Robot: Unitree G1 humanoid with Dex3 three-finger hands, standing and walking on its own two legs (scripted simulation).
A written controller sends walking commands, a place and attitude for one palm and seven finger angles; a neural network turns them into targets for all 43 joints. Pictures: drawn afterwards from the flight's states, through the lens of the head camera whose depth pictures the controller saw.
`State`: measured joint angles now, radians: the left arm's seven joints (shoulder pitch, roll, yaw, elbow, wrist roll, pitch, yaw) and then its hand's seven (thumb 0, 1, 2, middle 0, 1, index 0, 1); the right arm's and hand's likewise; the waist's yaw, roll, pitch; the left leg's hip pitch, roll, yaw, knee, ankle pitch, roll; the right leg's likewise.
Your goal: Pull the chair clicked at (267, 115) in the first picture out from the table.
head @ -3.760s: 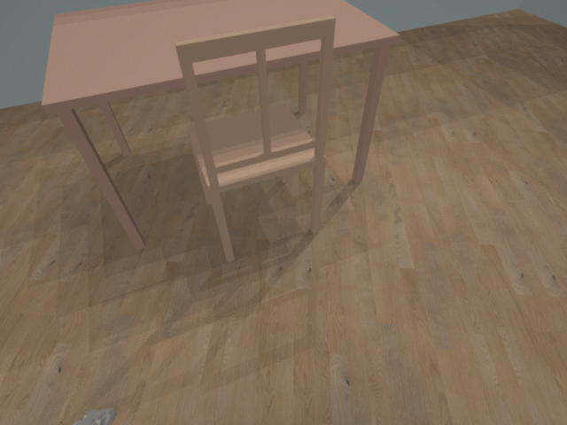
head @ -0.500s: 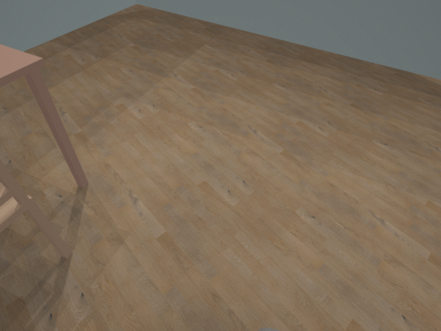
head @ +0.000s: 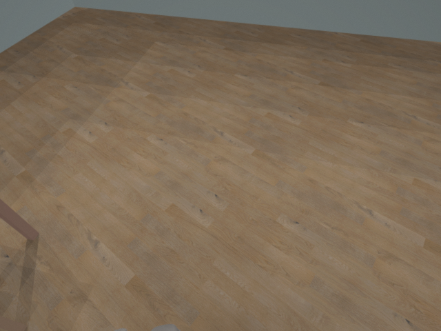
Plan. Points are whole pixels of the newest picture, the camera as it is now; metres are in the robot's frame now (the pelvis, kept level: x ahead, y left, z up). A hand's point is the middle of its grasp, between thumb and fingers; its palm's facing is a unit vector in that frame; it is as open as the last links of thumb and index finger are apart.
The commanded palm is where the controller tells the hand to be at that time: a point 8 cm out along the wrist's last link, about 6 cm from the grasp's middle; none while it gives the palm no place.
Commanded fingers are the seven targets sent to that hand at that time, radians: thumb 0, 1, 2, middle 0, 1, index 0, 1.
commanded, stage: turn to face it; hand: left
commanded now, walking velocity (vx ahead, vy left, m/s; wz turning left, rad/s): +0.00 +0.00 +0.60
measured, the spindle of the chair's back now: out of the picture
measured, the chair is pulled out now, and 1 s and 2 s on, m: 0.00 0.00 0.00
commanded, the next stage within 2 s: none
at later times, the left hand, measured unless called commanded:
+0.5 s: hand out of the picture +0.10 +0.26 -0.17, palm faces +0.31 -0.93 -0.21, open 7.4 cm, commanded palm none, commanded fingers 0.00 0.90 0.90 -0.20 -0.30 -0.20 -0.30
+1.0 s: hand out of the picture +0.11 +0.18 -0.13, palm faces +0.53 -0.80 -0.30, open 7.4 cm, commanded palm none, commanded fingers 0.00 0.90 0.90 -0.20 -0.30 -0.20 -0.30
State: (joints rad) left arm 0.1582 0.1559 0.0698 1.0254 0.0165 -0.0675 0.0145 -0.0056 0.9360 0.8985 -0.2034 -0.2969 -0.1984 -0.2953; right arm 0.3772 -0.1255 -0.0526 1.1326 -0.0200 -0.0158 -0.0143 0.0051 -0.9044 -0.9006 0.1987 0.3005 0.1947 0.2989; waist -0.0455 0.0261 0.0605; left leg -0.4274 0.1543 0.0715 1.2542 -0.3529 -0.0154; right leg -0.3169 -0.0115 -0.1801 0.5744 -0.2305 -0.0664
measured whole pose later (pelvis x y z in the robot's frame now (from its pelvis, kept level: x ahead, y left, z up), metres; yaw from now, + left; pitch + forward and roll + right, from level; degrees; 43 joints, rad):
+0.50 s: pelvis +0.10 +0.05 +0.01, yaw +15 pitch +0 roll -2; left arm 0.20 0.23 0.09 0.97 0.02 0.04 0.01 0.01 0.91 0.90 -0.20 -0.30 -0.20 -0.29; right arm 0.17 -0.19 -0.05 0.93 -0.02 0.01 0.00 0.00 -0.90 -0.90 0.20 0.30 0.20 0.30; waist 0.01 -0.03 0.08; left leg -0.37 0.00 0.10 0.54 -0.19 0.09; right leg -0.49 -0.10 -0.04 1.16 -0.39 0.08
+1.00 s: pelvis +0.13 -0.04 +0.01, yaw +33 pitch -1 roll +2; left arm 0.20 0.17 0.04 0.86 0.02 0.02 0.02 0.01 0.91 0.90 -0.21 -0.30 -0.20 -0.30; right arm 0.22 -0.28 -0.12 0.93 -0.02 0.08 0.03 0.00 -0.90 -0.90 0.20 0.30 0.19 0.30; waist -0.04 0.05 0.06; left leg -0.56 -0.02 -0.01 1.15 -0.35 -0.06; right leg -0.21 -0.07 -0.12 0.53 -0.30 -0.02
